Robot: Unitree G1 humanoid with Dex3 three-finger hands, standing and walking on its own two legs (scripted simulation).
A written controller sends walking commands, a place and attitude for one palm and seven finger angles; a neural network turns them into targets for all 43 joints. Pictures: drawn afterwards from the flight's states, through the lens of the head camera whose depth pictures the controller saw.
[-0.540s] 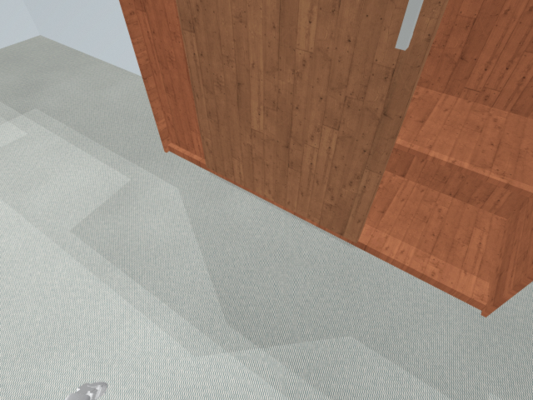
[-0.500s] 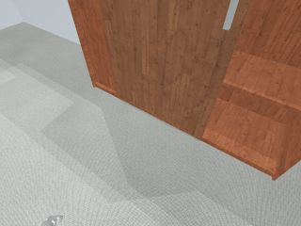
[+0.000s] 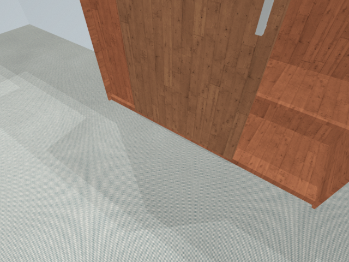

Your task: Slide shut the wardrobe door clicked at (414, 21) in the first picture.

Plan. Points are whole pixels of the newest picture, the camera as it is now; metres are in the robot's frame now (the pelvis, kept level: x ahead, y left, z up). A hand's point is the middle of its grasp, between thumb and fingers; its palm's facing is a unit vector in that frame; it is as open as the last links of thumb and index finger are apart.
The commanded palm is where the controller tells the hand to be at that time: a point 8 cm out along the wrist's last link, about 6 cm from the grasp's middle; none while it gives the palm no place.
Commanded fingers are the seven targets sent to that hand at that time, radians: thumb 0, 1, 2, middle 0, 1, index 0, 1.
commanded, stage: stand and wait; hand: left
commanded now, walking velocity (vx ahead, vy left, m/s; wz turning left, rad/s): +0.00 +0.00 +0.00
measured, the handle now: (267, 10) +0.89 -0.28 +0.21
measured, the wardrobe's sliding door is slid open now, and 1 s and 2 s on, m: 0.54 0.54 0.54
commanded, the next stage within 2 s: look at it before walking up in 0.30 s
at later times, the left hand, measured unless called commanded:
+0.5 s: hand out of the picture +0.07 +0.24 -0.15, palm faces -0.03 -0.94 -0.34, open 7.4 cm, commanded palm none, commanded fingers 0.00 0.90 0.90 -0.20 -0.30 -0.20 -0.30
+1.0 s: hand out of the picture +0.07 +0.25 -0.15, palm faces -0.03 -0.94 -0.34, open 7.4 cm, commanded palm none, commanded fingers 0.00 0.90 0.90 -0.20 -0.30 -0.20 -0.30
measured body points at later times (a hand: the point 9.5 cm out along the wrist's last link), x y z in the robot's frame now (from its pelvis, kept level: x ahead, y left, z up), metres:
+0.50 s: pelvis -0.01 +0.00 +0.00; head +0.00 -0.01 +0.45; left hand +0.07 +0.29 -0.13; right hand +0.06 -0.30 -0.13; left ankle +0.00 +0.12 -0.74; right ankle +0.00 -0.12 -0.74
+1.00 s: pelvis +0.00 +0.00 +0.00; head +0.01 +0.00 +0.45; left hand +0.08 +0.30 -0.13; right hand +0.08 -0.30 -0.13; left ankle +0.00 +0.12 -0.74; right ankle +0.00 -0.12 -0.74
